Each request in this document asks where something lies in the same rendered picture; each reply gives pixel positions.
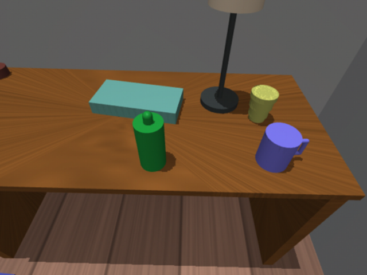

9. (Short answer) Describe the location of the desk lamp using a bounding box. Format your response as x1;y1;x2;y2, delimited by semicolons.
200;0;265;113

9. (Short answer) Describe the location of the desk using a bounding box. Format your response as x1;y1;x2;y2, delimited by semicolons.
0;68;366;265

